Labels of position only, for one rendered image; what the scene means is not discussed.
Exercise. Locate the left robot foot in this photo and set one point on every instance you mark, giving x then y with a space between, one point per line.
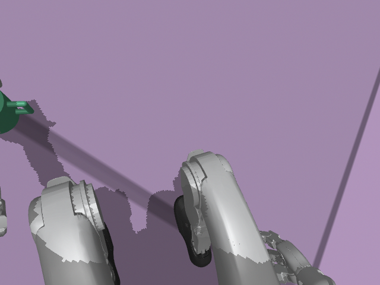
111 263

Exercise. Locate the right robot hand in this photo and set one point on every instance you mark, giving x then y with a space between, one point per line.
290 261

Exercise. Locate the mug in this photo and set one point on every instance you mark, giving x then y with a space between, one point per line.
9 113

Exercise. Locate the right robot arm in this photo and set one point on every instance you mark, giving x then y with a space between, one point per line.
313 276

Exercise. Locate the right robot foot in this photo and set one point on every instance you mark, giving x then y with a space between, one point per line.
184 226

